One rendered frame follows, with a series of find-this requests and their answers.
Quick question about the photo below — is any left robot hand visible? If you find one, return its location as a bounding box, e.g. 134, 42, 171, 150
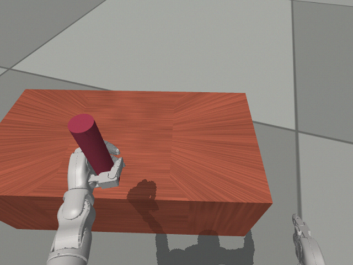
67, 140, 125, 193

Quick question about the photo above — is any left robot arm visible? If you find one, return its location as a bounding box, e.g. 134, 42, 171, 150
46, 188, 96, 265

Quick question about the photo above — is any right robot hand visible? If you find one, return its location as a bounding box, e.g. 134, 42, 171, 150
292, 214, 326, 265

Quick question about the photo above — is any can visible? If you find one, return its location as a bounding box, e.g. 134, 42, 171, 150
67, 114, 120, 181

